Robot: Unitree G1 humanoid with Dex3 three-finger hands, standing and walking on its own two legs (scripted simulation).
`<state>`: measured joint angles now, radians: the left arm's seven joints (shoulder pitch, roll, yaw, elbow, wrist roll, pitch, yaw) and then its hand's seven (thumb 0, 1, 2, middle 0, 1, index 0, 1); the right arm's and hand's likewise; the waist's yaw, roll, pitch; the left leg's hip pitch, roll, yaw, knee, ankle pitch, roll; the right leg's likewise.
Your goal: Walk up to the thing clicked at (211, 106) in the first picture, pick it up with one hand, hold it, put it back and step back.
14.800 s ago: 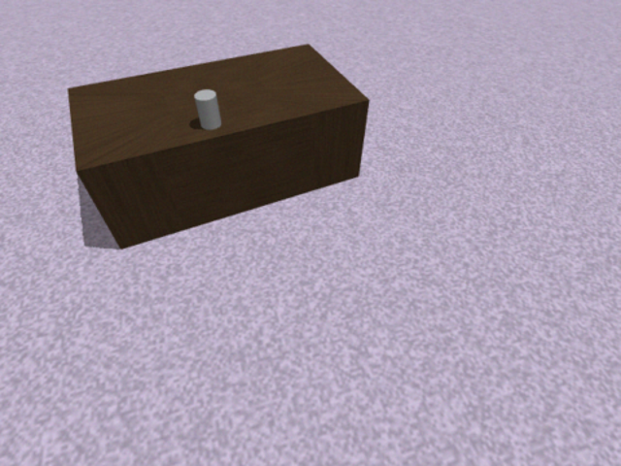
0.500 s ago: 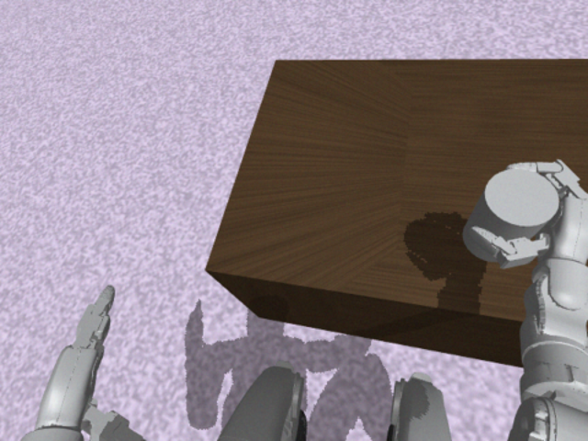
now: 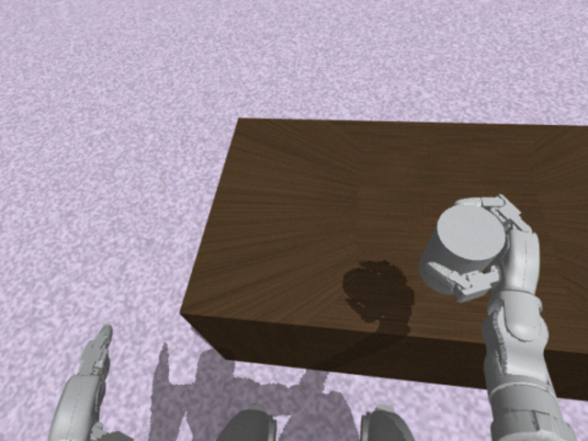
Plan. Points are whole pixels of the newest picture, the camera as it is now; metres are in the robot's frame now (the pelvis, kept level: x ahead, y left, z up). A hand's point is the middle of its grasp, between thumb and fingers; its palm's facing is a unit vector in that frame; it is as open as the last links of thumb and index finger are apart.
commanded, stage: lift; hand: right
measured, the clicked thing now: (456, 252) +0.39 -0.18 +0.01
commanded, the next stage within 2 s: hold in 0.66 s
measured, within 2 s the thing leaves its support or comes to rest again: neither
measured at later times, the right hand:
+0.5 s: hand (461, 244) +0.36 -0.17 +0.07, palm faces +0.15 +0.99 +0.00, open 10.9 cm
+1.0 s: hand (469, 247) +0.35 -0.17 +0.09, palm faces +0.15 +0.99 -0.01, open 10.9 cm
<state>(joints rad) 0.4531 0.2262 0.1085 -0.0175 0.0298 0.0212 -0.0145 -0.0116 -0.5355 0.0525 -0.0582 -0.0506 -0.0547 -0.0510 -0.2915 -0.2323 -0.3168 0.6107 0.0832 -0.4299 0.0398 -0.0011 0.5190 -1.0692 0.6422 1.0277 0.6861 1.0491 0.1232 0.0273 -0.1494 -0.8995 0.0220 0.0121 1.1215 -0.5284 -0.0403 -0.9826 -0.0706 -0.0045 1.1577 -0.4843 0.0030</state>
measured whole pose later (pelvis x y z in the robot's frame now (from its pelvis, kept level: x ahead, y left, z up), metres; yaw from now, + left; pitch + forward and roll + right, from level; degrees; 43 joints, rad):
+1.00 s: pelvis +0.01 +0.01 +0.04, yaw +0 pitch +10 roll +0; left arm 0.38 0.21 0.12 0.20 -0.01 0.04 0.03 -0.01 -0.52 0.04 -0.05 -0.05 -0.05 -0.04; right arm -0.10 -0.17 -0.19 0.38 0.13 -0.36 0.01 0.00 0.53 -1.08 0.65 1.02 0.69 1.04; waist 0.06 0.02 -0.09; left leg -0.61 0.04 0.00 0.91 -0.47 -0.03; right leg -0.67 -0.05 -0.03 0.92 -0.41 0.01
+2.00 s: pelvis +0.01 +0.01 +0.05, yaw +0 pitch +7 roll +0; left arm 0.33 0.20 0.11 0.31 -0.01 0.01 0.03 -0.01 -0.53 0.05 -0.05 -0.05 -0.05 -0.05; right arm -0.08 -0.16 -0.17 0.40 0.13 -0.35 0.01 0.00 0.53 -1.08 0.65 1.02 0.69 1.04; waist 0.04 0.01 -0.07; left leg -0.54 0.04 0.00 0.84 -0.43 -0.03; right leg -0.59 -0.05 -0.04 0.84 -0.38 0.01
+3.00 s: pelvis +0.01 +0.01 +0.05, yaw +0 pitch +8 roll +0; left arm 0.34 0.20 0.10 0.29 -0.01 0.01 0.03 -0.01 -0.54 0.06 -0.06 -0.05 -0.05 -0.05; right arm -0.09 -0.15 -0.16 0.41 0.13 -0.37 0.00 0.00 0.53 -1.08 0.65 1.02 0.70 1.04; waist 0.05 0.02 -0.08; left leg -0.55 0.04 0.00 0.86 -0.44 -0.03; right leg -0.61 -0.05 -0.03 0.85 -0.38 0.02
